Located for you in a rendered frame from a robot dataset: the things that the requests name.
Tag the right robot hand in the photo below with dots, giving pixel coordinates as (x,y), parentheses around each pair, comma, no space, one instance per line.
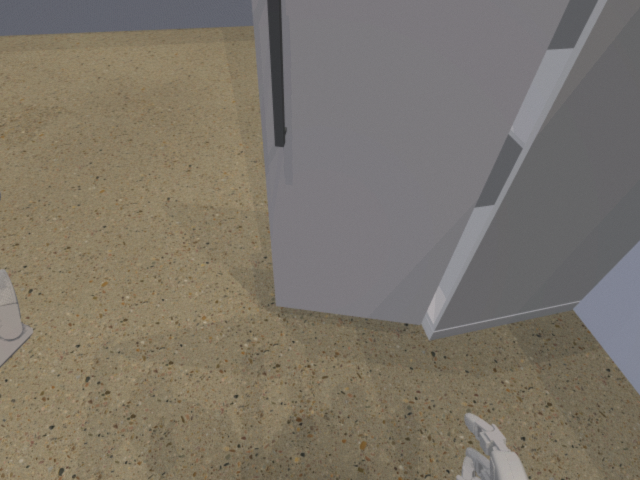
(503,464)

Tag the handle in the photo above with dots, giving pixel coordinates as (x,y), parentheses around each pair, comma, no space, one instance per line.
(276,58)

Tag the fridge door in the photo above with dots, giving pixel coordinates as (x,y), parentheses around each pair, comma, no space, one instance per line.
(396,112)

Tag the left robot hand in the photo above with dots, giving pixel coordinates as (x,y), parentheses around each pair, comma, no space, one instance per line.
(13,333)

